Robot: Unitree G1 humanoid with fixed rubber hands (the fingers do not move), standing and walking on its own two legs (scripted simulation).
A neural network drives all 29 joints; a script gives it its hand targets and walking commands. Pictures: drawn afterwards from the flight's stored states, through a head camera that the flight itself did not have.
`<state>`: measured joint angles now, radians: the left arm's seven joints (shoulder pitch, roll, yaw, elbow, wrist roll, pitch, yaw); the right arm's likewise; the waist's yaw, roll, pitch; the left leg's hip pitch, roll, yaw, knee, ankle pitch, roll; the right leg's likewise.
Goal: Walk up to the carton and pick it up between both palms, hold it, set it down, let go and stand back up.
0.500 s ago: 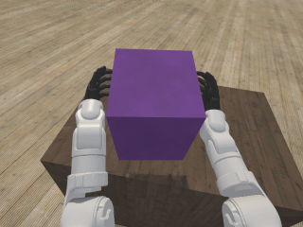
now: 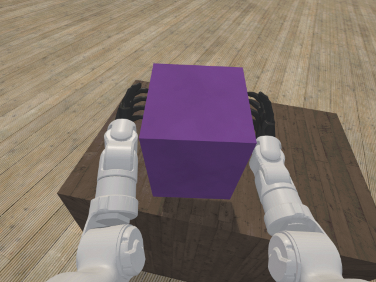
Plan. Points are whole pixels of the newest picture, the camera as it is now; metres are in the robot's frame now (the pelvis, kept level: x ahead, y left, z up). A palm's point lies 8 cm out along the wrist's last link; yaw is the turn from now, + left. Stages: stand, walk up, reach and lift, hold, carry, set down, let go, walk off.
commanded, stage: set down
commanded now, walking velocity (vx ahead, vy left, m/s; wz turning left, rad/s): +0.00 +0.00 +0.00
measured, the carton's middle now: (194, 136) +0.42 +0.00 +0.09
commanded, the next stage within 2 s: none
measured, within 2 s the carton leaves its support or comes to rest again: rests again in 1.96 s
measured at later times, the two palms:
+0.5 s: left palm (131, 122) +0.41 +0.14 +0.13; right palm (262, 131) +0.39 -0.15 +0.14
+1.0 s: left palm (136, 124) +0.43 +0.13 +0.11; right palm (261, 133) +0.41 -0.16 +0.12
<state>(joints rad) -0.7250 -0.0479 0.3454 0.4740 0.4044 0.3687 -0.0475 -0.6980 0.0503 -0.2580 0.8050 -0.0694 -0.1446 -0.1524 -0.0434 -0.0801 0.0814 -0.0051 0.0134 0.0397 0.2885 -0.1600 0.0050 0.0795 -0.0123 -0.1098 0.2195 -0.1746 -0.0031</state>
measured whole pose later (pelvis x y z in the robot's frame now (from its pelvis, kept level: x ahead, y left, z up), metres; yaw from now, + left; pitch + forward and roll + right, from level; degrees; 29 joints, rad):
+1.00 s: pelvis +0.01 +0.00 +0.00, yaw -2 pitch +0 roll +0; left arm -0.84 -0.04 0.49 0.82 0.41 0.16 -0.03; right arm -0.78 0.11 -0.56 0.89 -0.32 -0.16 -0.08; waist -0.01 -0.06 0.02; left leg -0.11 0.02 0.09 0.26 -0.15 0.01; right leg -0.06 -0.01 -0.08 0.23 -0.17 0.00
